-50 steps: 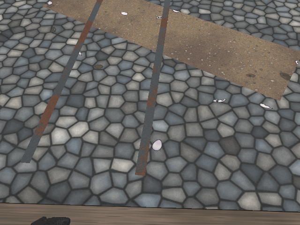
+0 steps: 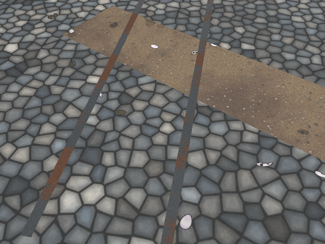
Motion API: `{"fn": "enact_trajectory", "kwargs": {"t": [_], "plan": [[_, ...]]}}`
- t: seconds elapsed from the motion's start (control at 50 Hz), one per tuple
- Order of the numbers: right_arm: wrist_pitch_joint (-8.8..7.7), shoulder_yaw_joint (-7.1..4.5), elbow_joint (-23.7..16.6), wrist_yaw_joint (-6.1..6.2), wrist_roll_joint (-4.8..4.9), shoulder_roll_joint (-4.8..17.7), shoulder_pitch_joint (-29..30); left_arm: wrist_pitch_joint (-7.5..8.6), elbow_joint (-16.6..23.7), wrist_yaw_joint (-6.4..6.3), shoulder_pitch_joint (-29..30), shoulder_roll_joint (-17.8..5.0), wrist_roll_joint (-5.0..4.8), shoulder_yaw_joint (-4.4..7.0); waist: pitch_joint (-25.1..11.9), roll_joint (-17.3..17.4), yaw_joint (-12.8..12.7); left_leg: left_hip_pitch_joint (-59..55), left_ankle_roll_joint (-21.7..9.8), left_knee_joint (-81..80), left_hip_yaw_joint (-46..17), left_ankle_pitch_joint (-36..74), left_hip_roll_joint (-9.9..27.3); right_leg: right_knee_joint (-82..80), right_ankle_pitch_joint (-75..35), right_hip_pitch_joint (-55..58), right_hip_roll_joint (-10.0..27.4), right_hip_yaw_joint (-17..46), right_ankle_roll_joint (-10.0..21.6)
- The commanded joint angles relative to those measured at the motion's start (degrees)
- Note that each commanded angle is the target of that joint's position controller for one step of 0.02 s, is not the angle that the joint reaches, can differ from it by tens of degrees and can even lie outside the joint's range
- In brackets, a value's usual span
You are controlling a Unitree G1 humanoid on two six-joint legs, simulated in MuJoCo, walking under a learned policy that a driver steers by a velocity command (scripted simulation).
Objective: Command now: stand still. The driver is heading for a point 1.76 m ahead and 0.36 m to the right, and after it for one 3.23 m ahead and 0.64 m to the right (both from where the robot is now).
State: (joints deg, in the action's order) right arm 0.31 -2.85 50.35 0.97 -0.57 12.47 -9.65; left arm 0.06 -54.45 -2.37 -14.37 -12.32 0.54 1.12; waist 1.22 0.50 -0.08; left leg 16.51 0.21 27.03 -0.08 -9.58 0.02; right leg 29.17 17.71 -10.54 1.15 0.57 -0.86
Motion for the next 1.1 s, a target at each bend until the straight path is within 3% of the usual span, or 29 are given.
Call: {"fn": "enact_trajectory", "kwargs": {"t": [0.02, 0.2, 0.42, 0.86, 0.88, 0.92, 0.96, 1.0, 1.02, 1.04, 1.06, 1.1], "plan": [[-0.55, -1.14, -1.4, 0.32, 0.28, 5.2, 1.5, 0.46, 1.0, -0.16, -1.7, -6.9, -0.24, 1.31, -2.1, -0.9, -0.5, -7.4, -2.2, -2.3, -2.6, 9.6, 2.1, -7.3, -8.9, -4.1, 2.3, 2.5, 1.9], [0.27, -1.1, 3.9, 1.27, 0.65, 6.2, 1.0, -0.18, -1.9, 0.1, -1.3, -6.2, -0.32, 1.05, -2.1, -0.5, -0.3, -8.9, -2.1, -2.4, -2.3, 12.7, 2.2, -8.0, -14.7, -1.4, 1.5, 1.5, 2.1], [0.82, -0.74, 8.5, 1.61, 0.68, 6.3, 1.3, -0.43, -5.1, -0.06, -2.3, -5.3, -0.17, 0.59, -0.5, -0.9, 0.0, -8.8, -1.8, -3.5, -2.0, 9.7, 2.1, -9.6, -11.4, -1.8, 0.8, 0.7, 1.9], [0.81, 0.3, 12.8, 1.76, 0.69, 5.1, -1.4, -0.2, -8.4, -0.45, -7.5, -3.3, -0.25, -0.27, 1.7, -0.5, 0.2, -7.3, -1.7, -4.8, -1.9, 4.6, 1.6, -10.9, -5.1, -3.6, 0.1, -0.1, 1.8], [0.85, 0.46, 13.4, 1.78, 0.65, 4.6, -2.3, -0.23, -9.1, -0.51, -8.8, -2.8, -0.27, -0.38, 0.5, -0.7, 0.1, -7.8, -1.6, -4.7, -1.2, -0.7, 0.9, -11.3, 0.0, -3.1, -0.3, -0.6, 1.9], [0.83, 0.06, 13.6, 1.91, 1.13, 5.3, -3.0, -0.44, -8.8, -0.85, -8.9, -4.6, -0.75, 0.27, 2.5, -2.3, 0.0, -4.1, -2.0, -1.7, 1.2, -16.6, -1.4, -11.3, 14.5, -5.0, -0.3, 0.5, 3.7], [-0.13, -0.03, 12.6, 1.59, 1.1, 4.9, -1.4, -0.15, -7.9, -1.0, -9.9, -6.0, -1.07, 0.88, 6.6, -4.0, -1.1, 2.8, -2.7, 1.7, 1.6, -23.0, -1.9, -13.6, 24.8, -6.4, 3.2, 5.6, 6.4], [-1.96, 0.23, 11.2, 0.63, 1.2, 2.9, 0.7, 0.68, -8.0, -0.84, -12.4, -9.0, -1.66, 2.04, 8.1, -9.2, -2.2, 8.3, -2.4, 10.3, 4.0, -14.6, -2.0, -18.7, 28.3, -3.4, 11.1, 16.1, 10.3], [-2.85, 0.2, 10.7, 0.0, 1.27, 2.8, 1.0, 0.97, -7.6, -0.8, -11.8, -10.0, -1.78, 2.61, 9.1, -10.8, -2.1, 9.2, -3.0, 14.4, 2.9, -12.0, -0.1, -20.1, 27.5, -4.1, 14.7, 20.1, 12.1], [-3.75, 0.07, 10.4, -0.54, 1.58, 2.9, 0.2, 1.33, -7.0, -0.58, -10.4, -9.4, -1.84, 2.51, 9.7, -10.3, -0.9, 7.9, -3.8, 14.1, 2.1, -12.0, 1.0, -20.0, 25.6, -5.9, 15.4, 21.4, 12.7], [-4.52, -0.08, 10.9, -0.82, 1.97, 2.8, -2.6, 1.61, -6.1, -0.24, -7.8, -8.4, -2.08, 2.26, 10.0, -9.7, 1.3, 3.9, -4.5, 9.4, 2.2, -12.5, 1.1, -18.4, 22.7, -7.8, 13.9, 19.8, 11.7], [-5.31, -1.05, 14.5, -0.65, 1.98, 4.4, -12.9, 1.93, -3.8, 0.28, -2.8, -7.0, -2.78, 1.91, 8.4, -6.0, 5.7, -11.2, -4.6, -1.5, 0.1, -10.1, 1.2, -9.3, 14.1, -15.1, 6.9, 12.9, 8.2]]}}
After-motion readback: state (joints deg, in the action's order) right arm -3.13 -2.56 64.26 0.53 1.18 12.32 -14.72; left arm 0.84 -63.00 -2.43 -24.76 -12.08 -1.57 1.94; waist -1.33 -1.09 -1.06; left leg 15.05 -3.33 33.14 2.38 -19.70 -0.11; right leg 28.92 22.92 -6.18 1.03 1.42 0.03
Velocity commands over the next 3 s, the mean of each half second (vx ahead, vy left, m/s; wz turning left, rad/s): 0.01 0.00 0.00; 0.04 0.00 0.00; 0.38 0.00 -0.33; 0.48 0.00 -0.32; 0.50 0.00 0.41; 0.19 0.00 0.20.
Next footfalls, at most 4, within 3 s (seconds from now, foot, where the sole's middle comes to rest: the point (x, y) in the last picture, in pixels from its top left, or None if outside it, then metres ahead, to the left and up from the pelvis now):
1.68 right None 0.48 -0.21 -0.90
2.16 left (197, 187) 0.85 -0.13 -0.90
2.68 right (235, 146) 1.11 -0.36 -0.90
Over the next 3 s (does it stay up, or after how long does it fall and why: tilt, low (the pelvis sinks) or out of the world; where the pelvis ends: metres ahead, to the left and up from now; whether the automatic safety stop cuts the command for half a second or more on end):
stays up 1.01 -0.26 -0.12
